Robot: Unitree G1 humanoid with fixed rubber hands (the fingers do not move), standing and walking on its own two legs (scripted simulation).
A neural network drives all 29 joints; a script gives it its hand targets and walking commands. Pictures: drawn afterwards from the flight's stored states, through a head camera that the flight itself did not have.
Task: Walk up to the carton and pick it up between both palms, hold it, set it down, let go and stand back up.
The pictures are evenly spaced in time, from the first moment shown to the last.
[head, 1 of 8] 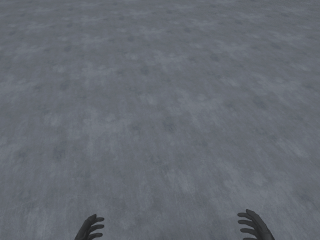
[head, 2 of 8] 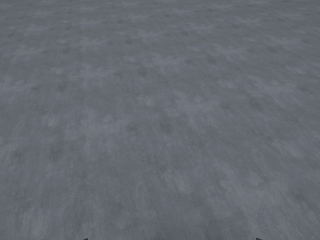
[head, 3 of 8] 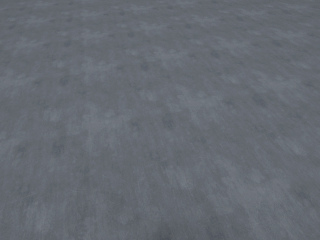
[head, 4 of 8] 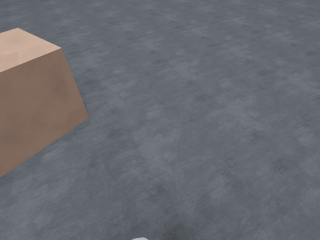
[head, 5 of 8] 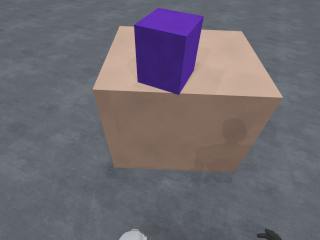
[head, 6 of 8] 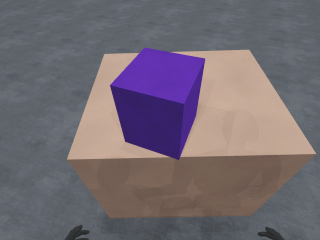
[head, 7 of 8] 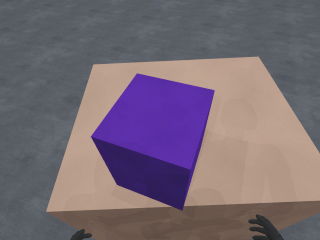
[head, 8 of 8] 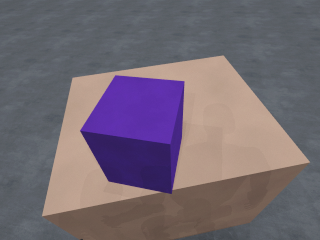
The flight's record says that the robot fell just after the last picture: no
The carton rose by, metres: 0.00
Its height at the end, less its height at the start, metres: +0.00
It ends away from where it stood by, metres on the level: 0.00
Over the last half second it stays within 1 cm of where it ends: yes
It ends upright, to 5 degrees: yes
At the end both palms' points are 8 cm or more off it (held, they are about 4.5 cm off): yes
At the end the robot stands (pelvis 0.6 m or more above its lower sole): yes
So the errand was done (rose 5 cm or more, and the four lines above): no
